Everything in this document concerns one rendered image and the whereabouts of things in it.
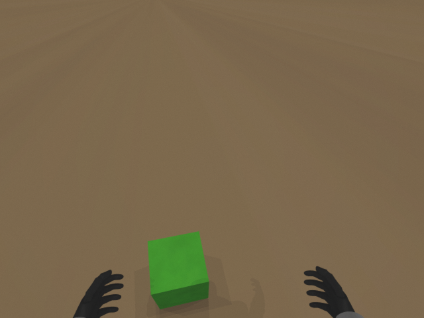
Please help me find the robot right hand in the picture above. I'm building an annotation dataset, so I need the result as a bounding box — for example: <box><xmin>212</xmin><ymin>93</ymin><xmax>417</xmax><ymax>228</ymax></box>
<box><xmin>304</xmin><ymin>266</ymin><xmax>355</xmax><ymax>318</ymax></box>

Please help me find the robot left hand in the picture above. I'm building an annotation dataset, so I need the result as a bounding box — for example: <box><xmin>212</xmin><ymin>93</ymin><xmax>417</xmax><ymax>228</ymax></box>
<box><xmin>73</xmin><ymin>270</ymin><xmax>124</xmax><ymax>318</ymax></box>

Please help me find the carton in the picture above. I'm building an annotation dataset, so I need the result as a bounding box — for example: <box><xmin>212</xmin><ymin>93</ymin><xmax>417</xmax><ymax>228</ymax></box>
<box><xmin>148</xmin><ymin>231</ymin><xmax>209</xmax><ymax>309</ymax></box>

